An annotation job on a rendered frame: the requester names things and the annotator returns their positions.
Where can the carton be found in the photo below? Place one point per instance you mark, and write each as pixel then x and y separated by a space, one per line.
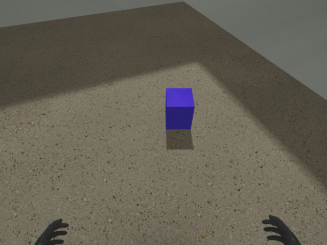
pixel 179 108

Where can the robot left hand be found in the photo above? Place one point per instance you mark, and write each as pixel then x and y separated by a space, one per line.
pixel 48 234

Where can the robot right hand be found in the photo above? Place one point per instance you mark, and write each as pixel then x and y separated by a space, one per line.
pixel 287 237

